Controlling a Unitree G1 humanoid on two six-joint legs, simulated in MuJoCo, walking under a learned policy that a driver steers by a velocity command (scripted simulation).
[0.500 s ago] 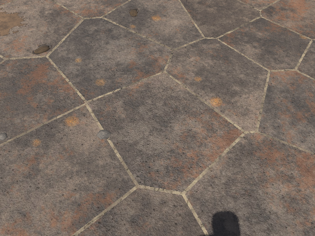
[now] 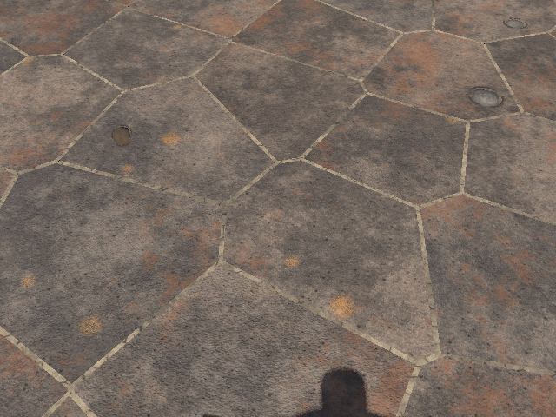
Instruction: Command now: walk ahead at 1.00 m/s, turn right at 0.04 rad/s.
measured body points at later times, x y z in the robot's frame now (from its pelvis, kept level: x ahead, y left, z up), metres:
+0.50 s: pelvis +0.46 +0.02 +0.00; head +0.47 +0.03 +0.45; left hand +0.34 +0.30 -0.13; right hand +0.73 -0.18 -0.08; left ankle +0.55 +0.17 -0.66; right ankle +0.38 -0.11 -0.74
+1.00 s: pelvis +0.88 +0.23 -0.01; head +0.91 +0.26 +0.44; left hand +0.94 +0.57 -0.05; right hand +1.06 +0.00 -0.13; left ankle +0.74 +0.18 -0.74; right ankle +1.17 +0.24 -0.69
